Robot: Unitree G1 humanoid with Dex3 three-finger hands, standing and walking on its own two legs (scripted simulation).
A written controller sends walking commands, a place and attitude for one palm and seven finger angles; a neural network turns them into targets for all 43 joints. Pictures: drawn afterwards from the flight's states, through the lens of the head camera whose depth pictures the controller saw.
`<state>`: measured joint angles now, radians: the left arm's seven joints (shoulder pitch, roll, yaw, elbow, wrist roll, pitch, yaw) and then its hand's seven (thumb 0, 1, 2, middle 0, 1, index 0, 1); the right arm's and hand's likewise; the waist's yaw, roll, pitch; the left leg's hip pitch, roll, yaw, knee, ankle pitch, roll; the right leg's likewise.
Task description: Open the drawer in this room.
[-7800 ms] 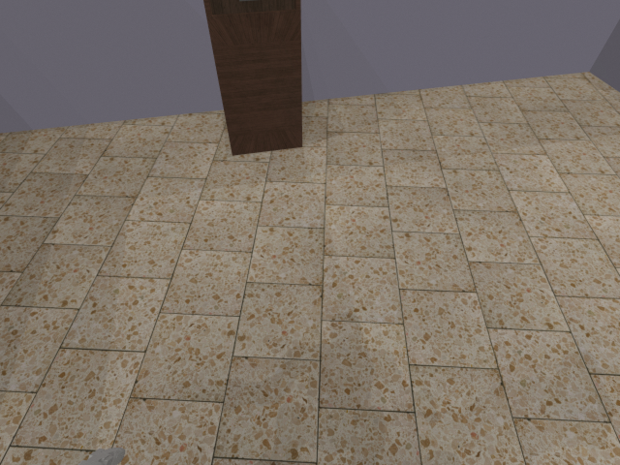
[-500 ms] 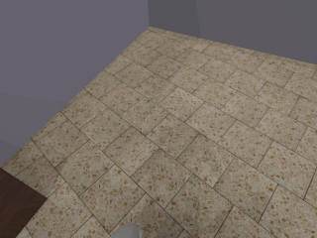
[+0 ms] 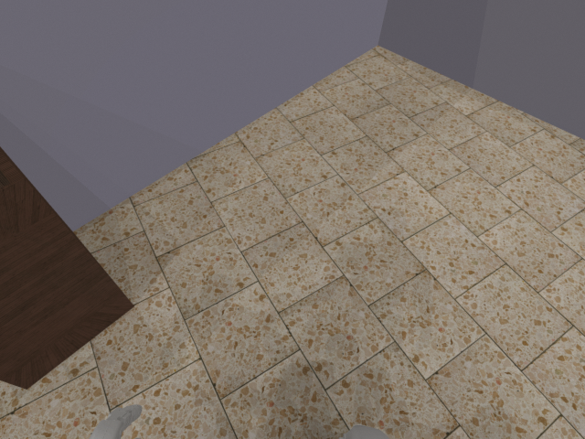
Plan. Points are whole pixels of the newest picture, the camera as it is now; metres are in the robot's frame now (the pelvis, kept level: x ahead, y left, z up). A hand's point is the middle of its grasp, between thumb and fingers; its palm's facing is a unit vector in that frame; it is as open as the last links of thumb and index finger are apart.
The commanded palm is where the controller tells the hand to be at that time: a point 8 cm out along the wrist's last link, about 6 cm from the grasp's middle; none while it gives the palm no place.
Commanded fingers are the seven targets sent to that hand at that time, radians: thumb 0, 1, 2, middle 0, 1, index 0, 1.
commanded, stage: turn to face it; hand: left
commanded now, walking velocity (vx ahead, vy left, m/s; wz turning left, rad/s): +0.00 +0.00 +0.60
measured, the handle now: out of the picture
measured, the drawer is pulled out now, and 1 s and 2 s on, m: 0.00 0.00 0.00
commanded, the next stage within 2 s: take the last steps up to it in 1.20 s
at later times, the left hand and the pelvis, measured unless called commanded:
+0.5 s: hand out of the picture -0.02 +0.18 -0.17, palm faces +0.32 -0.91 -0.26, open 7.4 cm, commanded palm none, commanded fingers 0.00 0.90 0.90 -0.20 -0.30 -0.20 -0.30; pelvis +0.00 -0.03 -0.01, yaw +20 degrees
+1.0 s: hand out of the picture -0.01 +0.22 -0.15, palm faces +0.55 -0.78 -0.28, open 7.4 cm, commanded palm none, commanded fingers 0.00 0.90 0.90 -0.20 -0.30 -0.20 -0.30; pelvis +0.00 -0.02 +0.00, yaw +35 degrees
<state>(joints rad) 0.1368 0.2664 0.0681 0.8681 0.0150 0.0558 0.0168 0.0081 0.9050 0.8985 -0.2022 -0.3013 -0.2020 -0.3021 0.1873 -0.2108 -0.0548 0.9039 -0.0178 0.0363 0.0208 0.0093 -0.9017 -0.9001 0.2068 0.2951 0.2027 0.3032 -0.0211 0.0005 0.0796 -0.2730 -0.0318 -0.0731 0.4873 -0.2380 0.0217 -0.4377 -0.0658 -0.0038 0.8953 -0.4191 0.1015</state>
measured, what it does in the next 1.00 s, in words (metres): steps on the spot, turning left: right foot, then left foot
